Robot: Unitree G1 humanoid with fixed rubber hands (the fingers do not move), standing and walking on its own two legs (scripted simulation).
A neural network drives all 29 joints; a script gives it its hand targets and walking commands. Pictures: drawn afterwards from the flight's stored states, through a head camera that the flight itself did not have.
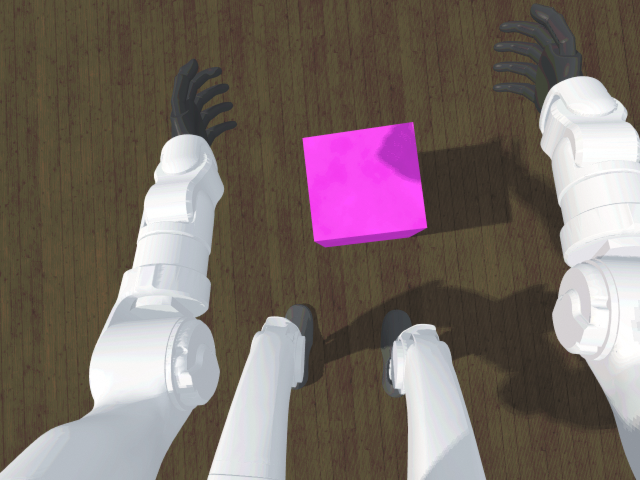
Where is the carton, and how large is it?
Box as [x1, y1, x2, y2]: [303, 122, 426, 246]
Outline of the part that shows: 412,122 303,138 314,241 324,246 332,246 410,236 426,227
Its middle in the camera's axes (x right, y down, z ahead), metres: +0.09 -0.11 +0.85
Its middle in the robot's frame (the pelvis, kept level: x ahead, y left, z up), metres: +0.50 -0.01 -0.52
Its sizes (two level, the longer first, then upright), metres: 0.210 0.200 0.250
